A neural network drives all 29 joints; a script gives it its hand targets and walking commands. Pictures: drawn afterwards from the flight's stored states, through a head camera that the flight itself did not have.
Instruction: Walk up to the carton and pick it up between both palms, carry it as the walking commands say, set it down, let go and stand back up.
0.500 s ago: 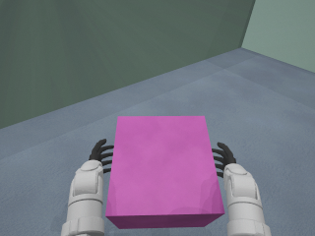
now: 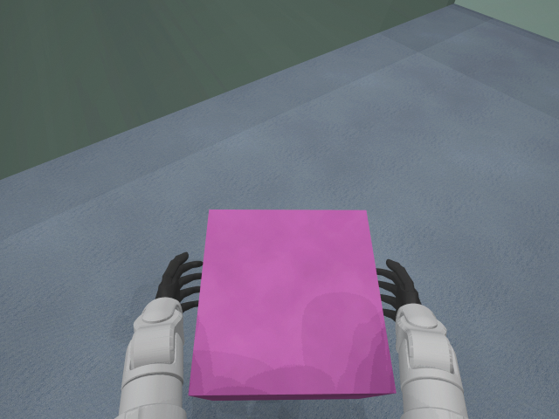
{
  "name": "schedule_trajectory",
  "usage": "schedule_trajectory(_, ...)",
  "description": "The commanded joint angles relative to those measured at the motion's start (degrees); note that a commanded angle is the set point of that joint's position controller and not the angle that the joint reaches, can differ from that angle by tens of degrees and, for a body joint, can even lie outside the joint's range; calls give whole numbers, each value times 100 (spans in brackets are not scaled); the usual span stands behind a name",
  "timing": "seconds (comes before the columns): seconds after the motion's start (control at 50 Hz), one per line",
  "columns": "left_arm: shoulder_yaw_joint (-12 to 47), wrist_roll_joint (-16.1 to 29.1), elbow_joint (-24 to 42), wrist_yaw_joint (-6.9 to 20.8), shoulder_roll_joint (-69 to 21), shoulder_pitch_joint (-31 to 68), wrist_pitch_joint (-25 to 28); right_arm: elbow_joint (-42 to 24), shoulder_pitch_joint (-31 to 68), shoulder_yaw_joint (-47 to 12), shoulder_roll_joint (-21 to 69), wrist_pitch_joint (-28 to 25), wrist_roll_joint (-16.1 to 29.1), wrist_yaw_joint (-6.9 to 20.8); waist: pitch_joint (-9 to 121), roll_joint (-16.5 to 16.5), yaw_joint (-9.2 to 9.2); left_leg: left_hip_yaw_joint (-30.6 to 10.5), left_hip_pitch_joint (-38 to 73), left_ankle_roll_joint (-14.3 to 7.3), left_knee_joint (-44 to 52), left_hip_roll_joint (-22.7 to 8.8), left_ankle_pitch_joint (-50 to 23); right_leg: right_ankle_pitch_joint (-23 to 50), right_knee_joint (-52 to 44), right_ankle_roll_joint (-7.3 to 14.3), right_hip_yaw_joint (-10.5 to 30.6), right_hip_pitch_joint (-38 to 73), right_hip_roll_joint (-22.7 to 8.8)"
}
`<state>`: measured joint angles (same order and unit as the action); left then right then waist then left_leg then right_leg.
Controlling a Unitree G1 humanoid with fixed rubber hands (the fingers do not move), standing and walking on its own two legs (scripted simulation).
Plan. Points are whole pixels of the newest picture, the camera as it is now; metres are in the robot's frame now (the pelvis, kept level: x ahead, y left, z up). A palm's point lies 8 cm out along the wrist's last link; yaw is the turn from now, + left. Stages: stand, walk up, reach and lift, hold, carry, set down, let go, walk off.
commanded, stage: set down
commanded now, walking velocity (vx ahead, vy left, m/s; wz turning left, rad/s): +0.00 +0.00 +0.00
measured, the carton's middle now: (287, 308) +0.32 +0.03 -0.10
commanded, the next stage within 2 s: none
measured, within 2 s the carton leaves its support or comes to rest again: neither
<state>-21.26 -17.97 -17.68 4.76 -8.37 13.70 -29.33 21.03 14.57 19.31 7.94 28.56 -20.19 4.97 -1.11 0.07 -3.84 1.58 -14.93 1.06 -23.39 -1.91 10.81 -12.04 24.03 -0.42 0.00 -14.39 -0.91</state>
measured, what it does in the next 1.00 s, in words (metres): lowers itself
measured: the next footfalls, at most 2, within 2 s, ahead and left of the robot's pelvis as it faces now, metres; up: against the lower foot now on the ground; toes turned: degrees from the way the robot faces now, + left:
none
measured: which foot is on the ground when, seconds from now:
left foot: down 0.00-1.00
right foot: down 0.00-1.00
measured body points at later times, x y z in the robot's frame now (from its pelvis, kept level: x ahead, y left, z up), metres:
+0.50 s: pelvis -0.05 -0.01 -0.05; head +0.11 +0.00 +0.37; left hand +0.30 +0.20 -0.11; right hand +0.33 -0.16 -0.11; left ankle +0.01 +0.13 -0.74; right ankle +0.00 -0.13 -0.74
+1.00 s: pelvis -0.07 +0.00 -0.13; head +0.15 +0.00 +0.27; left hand +0.33 +0.19 -0.20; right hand +0.36 -0.16 -0.20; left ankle +0.01 +0.13 -0.74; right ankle +0.00 -0.13 -0.74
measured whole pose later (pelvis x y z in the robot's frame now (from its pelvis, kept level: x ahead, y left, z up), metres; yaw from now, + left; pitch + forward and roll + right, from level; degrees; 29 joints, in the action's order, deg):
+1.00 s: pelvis -0.07 +0.00 -0.13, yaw +1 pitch +38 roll +1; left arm -30.8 -16.7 -22.4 5.5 -7.3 37.4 -22.8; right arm 27.4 40.2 26.2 2.2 23.2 -19.3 6.3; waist 10.8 -1.1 -2.5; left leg 0.1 -84.5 1.1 -64.1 -1.8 18.0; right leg -20.0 65.8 -0.1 0.4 -84.1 -0.9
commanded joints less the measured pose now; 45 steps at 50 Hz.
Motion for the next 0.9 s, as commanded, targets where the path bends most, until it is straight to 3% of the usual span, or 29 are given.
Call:
schedule_trajectory(0.0, 2888, 1051, -297, 1340, -4285, 2239, 337, 32, 2521, -2788, 4063, -512, 1075, 1333, 2126, 49, 45, -329, 623, -99, -265, 666, -2190, 1740, 162, 151, 265, 103, 700)
schedule_trajectory(0.14, 2783, 972, -546, 1338, -4273, 2563, 750, 254, 2779, -2822, 4147, -881, 1033, 1333, 2652, -34, 66, -320, -109, -126, -760, 696, -2064, 1747, 650, 133, 236, -591, 708)
schedule_trajectory(0.32, 2504, 789, -877, 1465, -4364, 3272, 928, 485, 3560, -2785, 4336, -1023, 1006, 1405, 3278, -117, 39, -212, -1262, -157, -1446, 758, -1337, 1156, 1260, 95, 178, -1564, 714)
schedule_trajectory(0.66, 2572, 944, -1018, 1778, -4826, 4757, 720, 812, 4880, -2598, 4676, -780, 985, 1759, 4703, -174, 92, -40, -3088, -129, -2643, 834, -156, 42, 2538, 133, 25, -3453, 779)
schedule_trajectory(0.88, 2531, 1050, -1087, 1798, -4860, 5261, 646, 955, 5377, -2556, 4607, -727, 1107, 1827, 5463, -237, 46, 8, -4068, -116, -3409, 903, -97, 21, 3358, 154, -56, -4395, 836)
